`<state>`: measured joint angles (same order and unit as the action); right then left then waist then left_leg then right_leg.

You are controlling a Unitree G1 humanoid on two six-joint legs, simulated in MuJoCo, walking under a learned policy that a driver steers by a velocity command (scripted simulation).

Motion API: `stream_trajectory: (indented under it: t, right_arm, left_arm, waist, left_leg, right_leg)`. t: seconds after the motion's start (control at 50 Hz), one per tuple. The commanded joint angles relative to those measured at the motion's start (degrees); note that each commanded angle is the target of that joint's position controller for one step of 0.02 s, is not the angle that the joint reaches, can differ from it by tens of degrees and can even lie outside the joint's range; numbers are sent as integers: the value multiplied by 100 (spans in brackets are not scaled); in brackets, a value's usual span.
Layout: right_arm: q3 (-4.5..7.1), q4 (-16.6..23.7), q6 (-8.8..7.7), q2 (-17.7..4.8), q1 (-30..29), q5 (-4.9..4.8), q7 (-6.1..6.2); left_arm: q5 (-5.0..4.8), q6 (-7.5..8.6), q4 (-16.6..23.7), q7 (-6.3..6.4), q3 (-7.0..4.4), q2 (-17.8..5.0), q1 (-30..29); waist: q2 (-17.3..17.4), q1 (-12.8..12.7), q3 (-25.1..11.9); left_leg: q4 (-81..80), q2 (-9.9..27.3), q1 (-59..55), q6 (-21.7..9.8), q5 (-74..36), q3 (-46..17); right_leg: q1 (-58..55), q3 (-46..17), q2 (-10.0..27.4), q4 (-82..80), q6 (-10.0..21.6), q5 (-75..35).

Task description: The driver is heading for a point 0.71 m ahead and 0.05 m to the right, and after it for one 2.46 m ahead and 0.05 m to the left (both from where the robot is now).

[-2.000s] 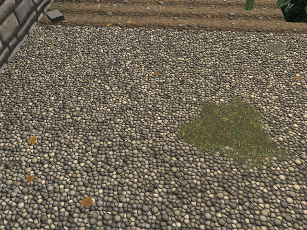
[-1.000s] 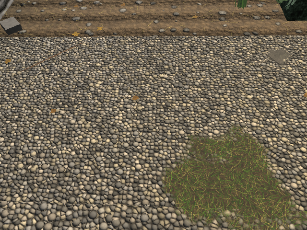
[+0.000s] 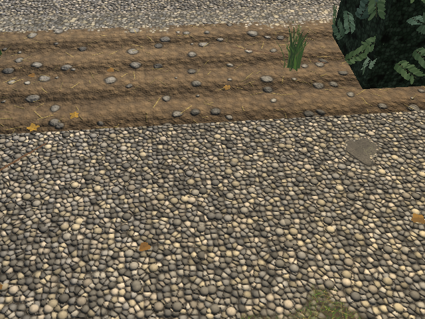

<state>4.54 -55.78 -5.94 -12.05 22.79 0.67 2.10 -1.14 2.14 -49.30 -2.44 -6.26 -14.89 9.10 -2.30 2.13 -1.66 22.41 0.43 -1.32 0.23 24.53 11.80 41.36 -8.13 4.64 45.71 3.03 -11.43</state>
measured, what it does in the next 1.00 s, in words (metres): goes down: right foot 0.14 m lower, then left foot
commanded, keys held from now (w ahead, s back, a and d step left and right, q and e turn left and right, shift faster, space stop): w+e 0.22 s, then w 0.06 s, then w+q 0.42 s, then q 0.30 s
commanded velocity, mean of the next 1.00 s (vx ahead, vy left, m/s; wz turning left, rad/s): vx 0.43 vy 0.00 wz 0.05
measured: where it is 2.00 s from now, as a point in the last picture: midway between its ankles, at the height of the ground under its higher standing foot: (230, 284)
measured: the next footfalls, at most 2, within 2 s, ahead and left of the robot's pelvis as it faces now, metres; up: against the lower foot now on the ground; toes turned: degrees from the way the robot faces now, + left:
right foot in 0.20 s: +0.30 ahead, -0.19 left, -0.14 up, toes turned -11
left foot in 0.68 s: +0.64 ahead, -0.01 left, -0.15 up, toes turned -2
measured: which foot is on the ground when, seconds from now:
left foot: down 0.00-0.20, up 0.22-0.66, down 0.68-1.00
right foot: up 0.00-0.18, down 0.20-0.68, up 0.70-1.00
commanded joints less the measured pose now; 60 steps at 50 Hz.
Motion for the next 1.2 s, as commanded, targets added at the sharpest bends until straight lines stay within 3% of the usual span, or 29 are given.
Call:
stream_trajectory:
  t: [0.02,0.1,0.14,0.18,0.2,0.22,0.24,0.26,0.28,0.3,0.32,0.34,0.36,0.4,0.46,0.58,0.62,0.66,0.68,0.7,0.72,0.74,0.78,0.82,0.88,0.98,1.14,1.18,1.2]
  right_arm:
    - [135,216,-24,-708,99,-91,143]
    - [177,244,83,-856,215,-149,112]
    - [140,247,171,-852,290,-196,64]
    - [121,203,242,-983,185,-223,33]
    - [90,189,179,-1005,-34,-243,-23]
    - [8,305,99,-432,412,-63,-77]
    - [-147,465,-126,-477,1038,-181,-186]
    - [-71,746,-255,-891,394,-400,-243]
    - [-154,1095,-297,-671,-221,-579,-209]
    - [-146,1065,-203,-792,-721,-592,-59]
    - [-170,991,-110,-767,-533,-528,-7]
    - [-77,818,-16,-969,-337,-351,19]
    - [-46,683,135,-822,-238,-229,33]
    - [-84,880,152,-538,-639,-112,18]
    - [-145,935,70,-404,-1052,-92,-124]
    - [-114,1389,127,-501,-2122,-199,-347]
    - [-65,1431,143,-560,-1940,-168,-430]
    - [139,1206,181,-878,-796,-127,-460]
    - [328,1011,212,-1342,132,-149,-404]
    - [416,972,194,-1921,382,-210,-408]
    - [306,1068,169,-1575,547,-172,-420]
    - [256,1172,132,-1395,129,-63,-367]
    - [176,1456,114,-1145,-792,-58,-349]
    - [138,1599,146,-1023,-1095,-39,-318]
    - [224,1622,190,-1291,-947,-90,-198]
    - [256,1632,479,-1309,-706,-223,34]
    - [152,1710,612,-1086,-718,-103,100]
    - [88,1775,575,-998,-861,-103,69]
    - [25,1851,507,-820,-647,26,39]
  left_arm:
    - [39,107,680,-168,103,-17,-1163]
    - [-66,37,750,-334,186,-7,-1398]
    - [2,49,609,-337,159,-123,-1141]
    - [18,48,-11,-219,-44,-497,413]
    - [71,43,-357,-130,-208,-911,1472]
    - [228,70,-508,-43,-226,-1438,1710]
    - [192,127,-458,-30,-167,-1662,2006]
    - [39,22,-542,-35,-157,-1412,2683]
    - [-30,-63,-738,48,-176,-1569,2752]
    - [1,-50,-399,117,-39,-1135,1853]
    - [151,45,-170,137,4,-1132,1216]
    - [147,231,52,80,145,-734,434]
    - [149,316,47,41,207,-558,-41]
    - [193,361,-50,164,198,-621,-141]
    - [196,410,-168,336,178,-626,207]
    - [47,261,-519,347,82,-733,894]
    - [57,169,-466,359,53,-814,726]
    - [52,72,-329,384,46,-915,429]
    - [127,80,-209,418,81,-850,414]
    - [278,250,-53,303,332,-52,1067]
    - [118,469,12,214,269,-476,646]
    - [-72,581,171,196,205,-705,107]
    - [127,547,227,301,165,-716,-178]
    - [198,310,243,370,107,-724,13]
    - [237,123,345,453,142,-476,0]
    - [160,33,666,434,159,-463,-751]
    - [171,223,801,258,178,-628,-974]
    - [237,321,715,240,155,-713,-596]
    - [340,328,735,285,97,-1061,-372]
  waist:
    - [449,309,1015]
    - [462,531,1158]
    - [325,431,884]
    - [510,-280,16]
    - [342,-980,-399]
    - [-1346,-773,-666]
    - [-1574,-686,-2401]
    - [-797,-1167,-3044]
    - [-673,-976,-2730]
    - [327,-788,-1757]
    - [303,-498,-1376]
    - [855,-141,-865]
    - [654,104,-192]
    - [-81,149,353]
    - [-221,-83,173]
    - [12,-505,642]
    - [-81,-329,500]
    - [-88,332,-189]
    - [479,687,-656]
    - [2005,210,-1296]
    - [1650,505,-1772]
    - [1338,502,-987]
    - [164,13,-354]
    - [289,-333,-380]
    - [448,-396,-492]
    - [718,-131,-598]
    - [985,-10,-365]
    - [852,-261,-462]
    - [205,-134,-867]
  left_leg:
    - [-127,1495,655,-657,-1296,-344]
    - [801,1668,374,-411,-1338,-135]
    - [1838,1679,31,-295,-2226,-60]
    - [3971,1631,316,-189,-3590,65]
    - [5670,1263,1298,94,-3224,124]
    - [8535,473,4114,422,2441,-299]
    - [9504,499,5116,452,2747,-1554]
    - [8917,455,5475,421,2348,-1863]
    - [8500,535,6094,356,1887,-1695]
    - [8071,712,6145,304,980,-1397]
    - [8322,815,5880,268,708,-1602]
    - [7109,1071,5176,118,-110,-1949]
    - [6221,1170,4446,122,-361,-1933]
    - [4657,1099,3791,268,-961,-1782]
    - [2594,817,3202,147,-2775,-1417]
    - [1530,420,4103,-395,-2532,-1292]
    - [1481,184,3765,-606,-1955,-987]
    - [1363,-318,2046,-847,-1778,-585]
    - [1175,117,503,-1132,-2268,-1571]
    - [402,1513,-1435,-2248,-1404,-4785]
    - [-439,1802,-2061,-2371,-946,-6086]
    - [-374,1741,-1581,-2089,-1631,-5368]
    - [-226,1356,288,-1761,-3894,-3956]
    - [-291,1070,1210,-1610,-4975,-3281]
    - [-286,811,1529,-1524,-5775,-2727]
    - [-105,562,1298,-985,-4615,-2833]
    - [557,730,696,-1002,-4240,-3520]
    - [951,365,1012,-734,-3850,-3434]
    - [1631,-60,1564,-507,-2838,-3071]
  right_leg:
    - [164,409,33,-986,-30,-1132]
    - [-260,671,-6,-1795,15,-1051]
    - [-809,881,-86,-2189,104,-1033]
    - [-2765,1275,-363,-2241,281,-1166]
    - [-4485,1391,-392,-2586,549,-1810]
    - [-6873,408,357,-1032,1066,-3857]
    - [-8460,-1009,1275,256,1941,-4713]
    - [-8534,-1698,1580,-677,2404,-2624]
    - [-8001,-2610,1767,-1808,2259,668]
    - [-6568,-2748,1752,-2531,1948,2180]
    - [-5381,-3312,2208,-2524,2147,1935]
    - [-3925,-2696,2104,-2474,1880,1289]
    - [-2508,-1728,1717,-2657,1605,806]
    - [-1536,-580,1009,-3035,1328,452]
    - [-1963,521,482,-3085,1049,-168]
    - [-4044,755,1018,-3066,668,-21]
    - [-4334,1024,1020,-2594,503,-1134]
    - [-4032,1438,705,-993,246,-2524]
    - [-2897,1627,379,685,-36,-1390]
    - [-565,1274,-867,3002,-419,3523]
    - [324,192,-940,3502,-333,4416]
    - [829,146,-673,3503,-231,4116]
    - [9,261,-245,2600,-224,3518]
    - [-834,299,-98,2008,-306,3421]
    - [-1014,436,-312,1140,-532,2813]
    - [-951,287,-543,-187,-708,1639]
    - [-1314,280,-573,-1456,-466,1951]
    - [-2544,196,-343,-2449,-146,347]
    - [-3647,-490,483,-2123,275,-1799]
